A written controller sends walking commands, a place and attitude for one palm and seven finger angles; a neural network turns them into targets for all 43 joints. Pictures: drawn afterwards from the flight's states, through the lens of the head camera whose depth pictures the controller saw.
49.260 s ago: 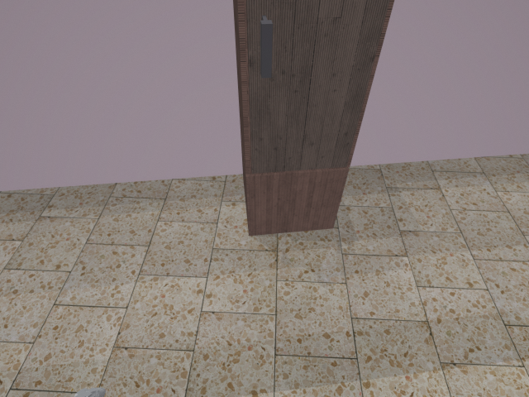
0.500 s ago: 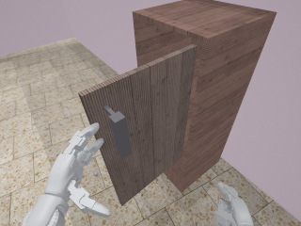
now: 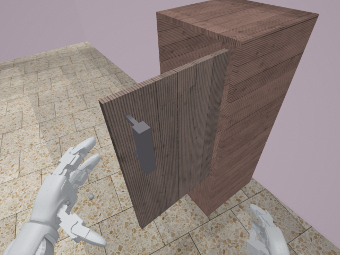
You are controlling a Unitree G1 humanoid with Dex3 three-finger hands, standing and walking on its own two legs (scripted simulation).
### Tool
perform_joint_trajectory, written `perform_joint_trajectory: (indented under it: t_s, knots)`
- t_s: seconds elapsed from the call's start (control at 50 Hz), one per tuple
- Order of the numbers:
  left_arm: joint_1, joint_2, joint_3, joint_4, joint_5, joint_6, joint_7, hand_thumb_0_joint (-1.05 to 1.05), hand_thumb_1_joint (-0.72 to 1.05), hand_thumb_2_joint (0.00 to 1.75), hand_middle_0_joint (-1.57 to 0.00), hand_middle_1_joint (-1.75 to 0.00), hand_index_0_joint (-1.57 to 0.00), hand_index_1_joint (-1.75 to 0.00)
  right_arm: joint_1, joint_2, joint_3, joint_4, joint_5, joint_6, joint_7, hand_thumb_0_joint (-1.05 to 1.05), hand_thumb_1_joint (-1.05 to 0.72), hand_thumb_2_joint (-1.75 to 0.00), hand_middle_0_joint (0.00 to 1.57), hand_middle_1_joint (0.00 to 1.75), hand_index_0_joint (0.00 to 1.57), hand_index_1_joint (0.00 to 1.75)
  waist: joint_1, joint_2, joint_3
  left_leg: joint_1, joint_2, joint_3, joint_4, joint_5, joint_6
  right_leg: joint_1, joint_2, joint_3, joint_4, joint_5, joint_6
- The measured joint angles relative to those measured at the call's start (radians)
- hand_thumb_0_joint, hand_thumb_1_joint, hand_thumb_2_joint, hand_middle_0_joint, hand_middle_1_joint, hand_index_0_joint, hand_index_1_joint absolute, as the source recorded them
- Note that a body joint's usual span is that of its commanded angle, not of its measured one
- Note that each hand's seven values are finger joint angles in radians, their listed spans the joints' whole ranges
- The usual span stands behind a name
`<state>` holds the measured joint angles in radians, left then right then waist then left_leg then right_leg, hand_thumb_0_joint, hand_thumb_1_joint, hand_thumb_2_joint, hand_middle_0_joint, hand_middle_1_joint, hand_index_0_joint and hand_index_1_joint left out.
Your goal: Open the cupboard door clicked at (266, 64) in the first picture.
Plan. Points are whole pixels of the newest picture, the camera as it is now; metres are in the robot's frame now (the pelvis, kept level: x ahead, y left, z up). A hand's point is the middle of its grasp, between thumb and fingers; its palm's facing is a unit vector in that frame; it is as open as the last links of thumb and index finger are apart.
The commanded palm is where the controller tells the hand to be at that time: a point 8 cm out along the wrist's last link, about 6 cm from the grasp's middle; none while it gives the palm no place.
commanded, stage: draw the hand back to the body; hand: left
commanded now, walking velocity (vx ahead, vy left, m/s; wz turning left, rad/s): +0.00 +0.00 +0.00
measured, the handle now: (139, 143) +0.32 +0.10 +0.14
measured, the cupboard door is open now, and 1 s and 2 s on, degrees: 93 93 93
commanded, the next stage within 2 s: step back with the hand held close in 1.38 s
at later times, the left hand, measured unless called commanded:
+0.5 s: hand (58, 189) +0.19 +0.23 +0.15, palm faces +0.26 -0.92 -0.30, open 14.9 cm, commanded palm +0.15 +0.27 +0.16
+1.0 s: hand (35, 174) +0.21 +0.27 +0.16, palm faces +0.41 -0.82 -0.39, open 9.1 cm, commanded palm +0.16 +0.32 +0.18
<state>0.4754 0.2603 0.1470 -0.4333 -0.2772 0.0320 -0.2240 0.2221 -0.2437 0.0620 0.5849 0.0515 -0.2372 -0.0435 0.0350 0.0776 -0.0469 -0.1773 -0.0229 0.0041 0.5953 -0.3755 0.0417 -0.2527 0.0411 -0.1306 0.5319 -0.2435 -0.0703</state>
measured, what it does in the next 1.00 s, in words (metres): stands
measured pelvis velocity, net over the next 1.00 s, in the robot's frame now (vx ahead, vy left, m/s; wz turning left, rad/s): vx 0.02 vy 0.02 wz -0.02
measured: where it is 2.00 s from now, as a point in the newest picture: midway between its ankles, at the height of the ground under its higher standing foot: outside the picture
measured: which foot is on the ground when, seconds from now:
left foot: down 0.00-1.00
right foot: down 0.00-1.00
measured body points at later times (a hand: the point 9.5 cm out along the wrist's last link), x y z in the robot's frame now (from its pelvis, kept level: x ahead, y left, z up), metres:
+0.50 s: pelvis +0.01 +0.02 +0.01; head -0.02 +0.01 +0.46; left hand +0.17 +0.27 +0.17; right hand +0.20 -0.19 -0.06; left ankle -0.03 +0.09 -0.73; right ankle +0.03 -0.07 -0.73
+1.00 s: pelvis +0.02 +0.02 +0.01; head +0.00 +0.01 +0.46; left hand +0.18 +0.32 +0.19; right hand +0.21 -0.20 -0.07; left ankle -0.03 +0.09 -0.73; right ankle +0.03 -0.07 -0.73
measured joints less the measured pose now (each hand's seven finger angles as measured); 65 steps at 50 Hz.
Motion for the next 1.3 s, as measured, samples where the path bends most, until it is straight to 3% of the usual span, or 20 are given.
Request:
perform_joint_trajectory:
  t_s: [0.32, 0.38, 0.42, 0.5, 0.6, 0.82, 1.08, 1.3]
  knots:
    - [-0.005, 0.018, 0.059, -0.020, -0.021, 0.051, -0.048, -0.01, -0.47, 0.31, -0.15, -0.30, -0.15, -0.30, -0.006, -0.004, 0.015, 0.009, 0.004, -0.020, 0.000, 0.01, -0.90, -0.90, 0.20, 0.30, 0.20, 0.30, 0.018, -0.006, -0.005, 0.029, -0.022, 0.001, -0.029, 0.009, 0.023, 0.029, -0.020, 0.005, -0.022, 0.006, 0.025]
    - [0.018, 0.044, 0.039, -0.058, 0.096, 0.002, 0.091, -0.01, -0.42, 0.33, -0.16, -0.30, -0.16, -0.30, -0.012, 0.004, 0.005, 0.002, -0.025, -0.012, 0.000, 0.01, -0.90, -0.90, 0.20, 0.30, 0.20, 0.30, 0.023, -0.011, 0.011, 0.046, -0.020, 0.011, -0.043, 0.012, 0.025, 0.041, -0.017, 0.015, -0.033, 0.011, 0.026]
    - [0.044, 0.041, 0.035, -0.075, 0.145, -0.037, 0.178, -0.01, -0.37, 0.35, -0.16, -0.30, -0.16, -0.30, -0.015, 0.010, -0.001, -0.004, -0.037, 0.004, 0.004, 0.01, -0.90, -0.90, 0.20, 0.30, 0.20, 0.30, 0.021, -0.014, 0.025, 0.059, -0.021, 0.017, -0.060, 0.018, 0.026, 0.051, -0.016, 0.021, -0.046, 0.018, 0.028]
    - [0.072, 0.027, 0.027, -0.075, 0.199, -0.086, 0.273, -0.01, -0.26, 0.40, -0.16, -0.30, -0.16, -0.30, -0.011, 0.015, -0.012, 0.002, -0.048, 0.043, 0.006, 0.01, -0.90, -0.90, 0.20, 0.29, 0.20, 0.30, 0.026, -0.017, 0.047, 0.084, -0.025, 0.022, -0.095, 0.033, 0.030, 0.070, -0.018, 0.029, -0.072, 0.029, 0.032]
    - [0.070, 0.032, 0.033, -0.047, 0.227, -0.106, 0.319, -0.01, -0.09, 0.47, -0.17, -0.30, -0.17, -0.30, -0.003, 0.016, -0.019, 0.029, -0.053, 0.083, 0.001, 0.01, -0.90, -0.90, 0.20, 0.29, 0.20, 0.30, 0.031, -0.014, 0.063, 0.112, -0.028, 0.022, -0.129, 0.043, 0.032, 0.095, -0.019, 0.031, -0.099, 0.037, 0.036]
    - [0.049, 0.059, 0.099, -0.018, 0.227, -0.123, 0.334, 0.00, 0.28, 0.63, -0.18, -0.30, -0.19, -0.30, -0.012, 0.019, -0.036, 0.049, -0.053, 0.126, 0.005, 0.01, -0.90, -0.90, 0.20, 0.29, 0.20, 0.30, 0.024, 0.002, 0.060, 0.149, -0.028, 0.030, -0.176, 0.053, 0.030, 0.124, -0.015, 0.042, -0.133, 0.043, 0.039]
    - [-0.003, 0.074, 0.174, 0.044, 0.213, -0.117, 0.340, 0.01, 0.72, 0.82, -0.20, -0.30, -0.20, -0.30, -0.036, 0.012, -0.045, 0.048, -0.047, 0.152, 0.003, 0.01, -0.90, -0.90, 0.20, 0.29, 0.20, 0.30, 0.036, -0.002, 0.062, 0.163, -0.021, 0.027, -0.192, 0.065, 0.025, 0.142, -0.008, 0.039, -0.158, 0.057, 0.031]
    - [-0.002, 0.068, 0.159, 0.047, 0.212, -0.121, 0.339, 0.01, 0.87, 0.89, -0.21, -0.30, -0.21, -0.30, -0.033, 0.015, -0.043, 0.052, -0.048, 0.146, 0.002, 0.01, -0.90, -0.90, 0.20, 0.29, 0.20, 0.30, 0.033, -0.004, 0.070, 0.165, -0.017, 0.025, -0.195, 0.072, 0.019, 0.146, -0.003, 0.037, -0.165, 0.066, 0.024]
